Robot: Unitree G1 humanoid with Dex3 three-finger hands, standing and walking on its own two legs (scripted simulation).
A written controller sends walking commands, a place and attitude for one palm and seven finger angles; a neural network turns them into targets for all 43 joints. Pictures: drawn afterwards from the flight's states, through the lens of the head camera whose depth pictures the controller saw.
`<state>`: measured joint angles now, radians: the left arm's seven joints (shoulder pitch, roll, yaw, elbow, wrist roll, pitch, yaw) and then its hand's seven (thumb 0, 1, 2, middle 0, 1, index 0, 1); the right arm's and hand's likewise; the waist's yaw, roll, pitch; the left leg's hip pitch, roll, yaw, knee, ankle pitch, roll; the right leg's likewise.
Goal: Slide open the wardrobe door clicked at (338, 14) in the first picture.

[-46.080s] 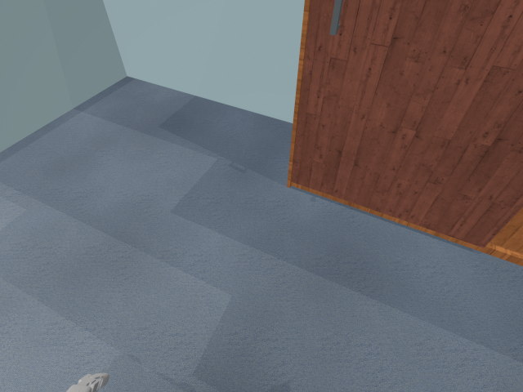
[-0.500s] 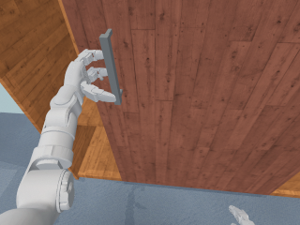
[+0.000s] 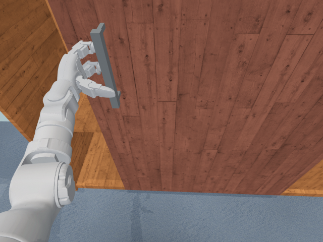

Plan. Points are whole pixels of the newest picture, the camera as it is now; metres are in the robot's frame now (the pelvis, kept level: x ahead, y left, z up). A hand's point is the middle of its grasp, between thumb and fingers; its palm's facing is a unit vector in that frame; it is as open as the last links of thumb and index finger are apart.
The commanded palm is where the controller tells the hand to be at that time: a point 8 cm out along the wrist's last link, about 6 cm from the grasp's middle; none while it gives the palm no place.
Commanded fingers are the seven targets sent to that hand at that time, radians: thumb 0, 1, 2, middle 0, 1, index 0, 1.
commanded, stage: slide the fingers in behind the handle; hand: left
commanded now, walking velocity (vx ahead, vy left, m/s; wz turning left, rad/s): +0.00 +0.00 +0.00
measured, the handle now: (109, 70) +0.50 +0.14 +0.18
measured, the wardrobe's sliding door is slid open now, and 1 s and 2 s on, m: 0.32 0.32 0.32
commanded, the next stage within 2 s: grip the handle and tug to test in 1.72 s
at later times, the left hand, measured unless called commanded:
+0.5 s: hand (101, 79) +0.45 +0.15 +0.19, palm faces -0.06 -1.00 +0.00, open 14.0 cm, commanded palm +0.43 +0.20 +0.19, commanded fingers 0.00 -0.50 0.30 -0.30 -1.20 -0.30 -1.20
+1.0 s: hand (110, 79) +0.45 +0.13 +0.19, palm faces -0.06 -1.00 +0.00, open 14.0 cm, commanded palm +0.43 +0.18 +0.19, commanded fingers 0.00 -0.50 0.30 -0.30 -1.20 -0.30 -1.20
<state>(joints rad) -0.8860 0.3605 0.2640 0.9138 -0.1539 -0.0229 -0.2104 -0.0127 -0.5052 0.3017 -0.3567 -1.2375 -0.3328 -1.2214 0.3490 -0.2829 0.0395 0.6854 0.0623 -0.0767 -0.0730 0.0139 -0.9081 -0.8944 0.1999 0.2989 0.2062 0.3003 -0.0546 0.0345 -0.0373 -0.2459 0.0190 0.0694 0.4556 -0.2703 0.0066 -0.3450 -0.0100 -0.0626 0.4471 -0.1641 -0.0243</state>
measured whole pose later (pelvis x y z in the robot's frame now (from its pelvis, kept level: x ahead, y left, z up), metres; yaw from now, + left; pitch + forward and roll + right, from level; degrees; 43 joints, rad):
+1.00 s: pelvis +0.02 +0.01 +0.00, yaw +1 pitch +3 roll +0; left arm -0.78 0.23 0.15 0.70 -0.17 0.08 -0.12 -0.01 -0.51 0.30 -0.30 -1.21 -0.30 -1.20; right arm 0.28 -0.26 0.04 0.67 0.06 -0.06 -0.07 0.01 -0.91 -0.89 0.20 0.30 0.21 0.30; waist -0.02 0.04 -0.04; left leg -0.21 0.01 0.06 0.45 -0.29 0.01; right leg -0.30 -0.02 -0.07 0.45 -0.19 -0.01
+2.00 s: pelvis +0.00 +0.00 +0.00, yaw +1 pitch +3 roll +0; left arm -0.87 0.24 0.17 0.86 -0.16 0.00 -0.11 -0.01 -0.39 0.35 -0.35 -1.26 -0.35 -1.24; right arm 0.30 -0.26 0.05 0.69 0.05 -0.08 -0.07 0.01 -0.91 -0.89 0.20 0.30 0.21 0.30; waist -0.04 0.03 -0.04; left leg -0.24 0.01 0.06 0.46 -0.28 0.01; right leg -0.33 -0.02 -0.07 0.46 -0.18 -0.02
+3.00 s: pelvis +0.03 +0.01 +0.00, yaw +0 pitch +3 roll +0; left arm -0.71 0.20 0.17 0.61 -0.16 0.09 -0.08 0.01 0.79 0.82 -0.44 -1.40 -0.43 -1.40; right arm 0.27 -0.25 0.04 0.66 0.05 -0.05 -0.05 0.01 -0.91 -0.89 0.20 0.30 0.21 0.30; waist -0.02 0.05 -0.05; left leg -0.18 0.02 0.07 0.43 -0.30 0.01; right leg -0.29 0.00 -0.05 0.44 -0.20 -0.02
